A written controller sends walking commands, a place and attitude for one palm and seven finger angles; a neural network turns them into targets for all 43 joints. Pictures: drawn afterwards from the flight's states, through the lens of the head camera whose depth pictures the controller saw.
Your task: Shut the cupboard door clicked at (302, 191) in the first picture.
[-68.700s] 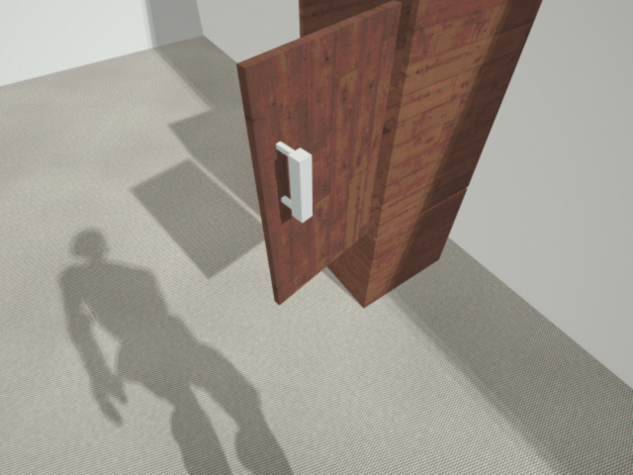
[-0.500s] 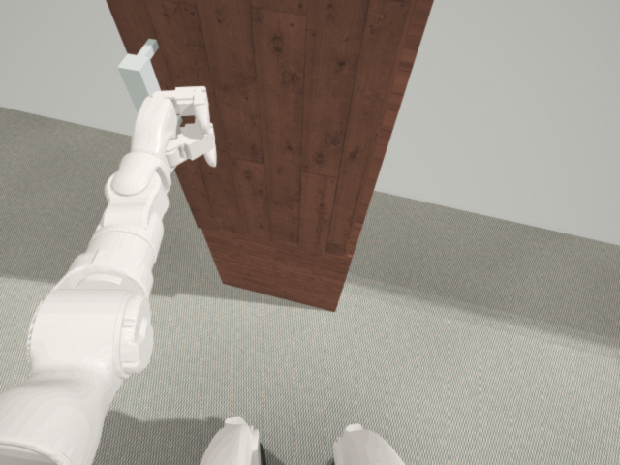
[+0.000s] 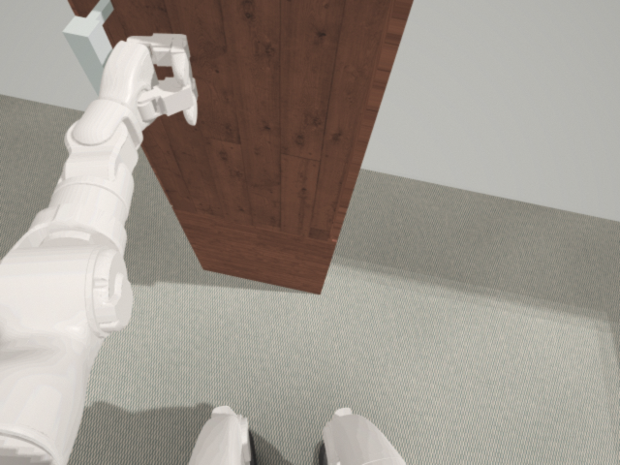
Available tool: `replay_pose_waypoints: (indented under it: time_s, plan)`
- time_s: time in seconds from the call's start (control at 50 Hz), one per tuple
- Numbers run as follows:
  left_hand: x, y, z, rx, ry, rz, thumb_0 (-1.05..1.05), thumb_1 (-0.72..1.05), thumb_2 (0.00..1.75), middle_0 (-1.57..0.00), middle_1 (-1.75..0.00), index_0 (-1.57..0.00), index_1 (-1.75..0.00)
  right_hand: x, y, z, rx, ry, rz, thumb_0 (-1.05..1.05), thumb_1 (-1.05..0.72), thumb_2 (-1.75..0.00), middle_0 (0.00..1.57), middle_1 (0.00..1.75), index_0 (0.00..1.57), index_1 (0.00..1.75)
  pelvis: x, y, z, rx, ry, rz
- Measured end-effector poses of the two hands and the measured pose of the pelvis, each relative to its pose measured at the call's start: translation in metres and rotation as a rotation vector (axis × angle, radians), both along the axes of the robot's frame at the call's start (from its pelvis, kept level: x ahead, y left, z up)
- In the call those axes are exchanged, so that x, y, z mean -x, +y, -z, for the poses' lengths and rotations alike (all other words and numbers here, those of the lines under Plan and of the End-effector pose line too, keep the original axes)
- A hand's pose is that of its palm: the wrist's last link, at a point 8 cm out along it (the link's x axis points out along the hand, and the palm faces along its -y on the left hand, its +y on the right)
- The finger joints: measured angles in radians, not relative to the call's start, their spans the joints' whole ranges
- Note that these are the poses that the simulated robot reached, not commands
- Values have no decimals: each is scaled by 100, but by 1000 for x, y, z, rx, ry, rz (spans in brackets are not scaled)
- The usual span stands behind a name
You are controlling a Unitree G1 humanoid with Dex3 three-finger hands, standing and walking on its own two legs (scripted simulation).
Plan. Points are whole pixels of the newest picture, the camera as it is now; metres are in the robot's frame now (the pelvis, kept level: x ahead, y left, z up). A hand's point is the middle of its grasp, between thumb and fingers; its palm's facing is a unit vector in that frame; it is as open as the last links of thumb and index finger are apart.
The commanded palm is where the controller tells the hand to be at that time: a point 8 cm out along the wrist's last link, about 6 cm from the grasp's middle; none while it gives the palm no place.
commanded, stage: push the door shut along its arc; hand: left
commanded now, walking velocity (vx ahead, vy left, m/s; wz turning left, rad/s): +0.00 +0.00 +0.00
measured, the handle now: (117, 69) +0.58 +0.16 +0.12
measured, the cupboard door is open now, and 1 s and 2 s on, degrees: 0 0 0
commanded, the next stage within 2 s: pull the fist back off the door in 0.12 s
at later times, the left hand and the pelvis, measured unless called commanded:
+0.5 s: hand (202, 90) +0.54 +0.07 +0.12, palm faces +0.13 -0.99 -0.05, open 2.8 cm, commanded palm +0.54 +0.09 +0.12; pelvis -0.03 +0.01 -0.02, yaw +1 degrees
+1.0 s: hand (218, 117) +0.51 +0.05 +0.11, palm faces +0.08 -1.00 +0.00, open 3.1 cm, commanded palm +0.46 +0.10 +0.12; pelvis +0.01 +0.00 +0.02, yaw -1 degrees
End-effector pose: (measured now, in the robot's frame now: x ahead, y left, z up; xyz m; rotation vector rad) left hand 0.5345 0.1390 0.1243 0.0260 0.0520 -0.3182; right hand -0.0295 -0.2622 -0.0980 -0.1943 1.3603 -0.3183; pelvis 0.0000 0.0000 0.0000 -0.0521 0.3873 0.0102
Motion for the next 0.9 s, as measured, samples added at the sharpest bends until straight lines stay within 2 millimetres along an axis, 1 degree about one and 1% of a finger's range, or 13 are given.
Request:
replay_pose_waypoints:
  time_s: [0.14,0.24,0.3,0.38,0.42,0.46,0.5,0.56,0.64,0.72,0.78,0.82,0.9]
  plan:
    - [-1,0,0,0,6,19,0,84,96,-130,-150,-130,-150,-5,-4,3,32,-20,-37,0,-91,-90,20,30,21,30,8,1,7,15,14,-16]
    - [-1,-1,-1,0,-2,30,1,85,98,-130,-150,-130,-150,-2,-4,6,54,-35,-50,0,-91,-90,20,30,21,30,16,4,14,24,24,-19]
    - [2,-2,2,49,-1,-84,1,77,98,-130,-150,-131,-150,3,0,8,48,-36,-72,0,-91,-90,20,30,20,30,20,6,17,29,36,-20]
    - [13,-10,7,90,4,-338,-2,67,97,-130,-150,-133,-150,10,11,11,3,-31,-114,0,-91,-90,20,30,20,30,25,8,19,28,41,-26]
    - [17,-14,7,72,-9,-427,-3,66,97,-130,-150,-132,-150,14,17,12,-19,-34,-117,0,-91,-90,20,30,20,30,28,8,20,27,40,-26]
    - [19,-19,5,17,-42,-457,-2,69,98,-130,-150,-132,-150,21,22,12,-37,-38,-106,0,-91,-90,20,30,20,30,30,9,20,27,38,-26]
    - [20,-23,3,-26,-65,-452,-1,74,99,-130,-150,-131,-150,29,27,12,-52,-34,-84,0,-91,-90,20,30,20,30,32,10,19,26,33,-24]
    - [20,-27,1,-46,-57,-424,0,81,100,-130,-150,-130,-150,44,33,11,-67,-10,-49,0,-91,-90,20,30,21,30,34,11,16,22,24,-18]
    - [21,-30,0,-24,-25,-399,0,87,100,-130,-150,-130,-150,62,37,6,-81,31,-17,0,-91,-90,20,30,20,30,33,12,10,15,13,-7]
    - [22,-33,1,3,-32,-397,1,90,98,-130,-150,-130,-150,71,37,0,-90,63,1,0,-91,-90,20,30,20,30,28,13,5,7,4,5]
    - [25,-36,3,12,-54,-388,1,91,95,-130,-150,-130,-150,70,35,-4,-95,77,10,0,-91,-90,20,30,20,30,21,13,0,0,-3,13]
    - [28,-39,6,11,-60,-381,2,91,94,-130,-150,-129,-150,65,32,-5,-98,79,13,0,-91,-90,20,30,20,30,16,12,-3,-4,-10,17]
    - [37,-42,13,23,-51,-387,2,90,92,-130,-150,-129,-150,42,25,-7,-100,56,11,0,-91,-90,20,30,20,30,5,9,-10,-13,-28,25]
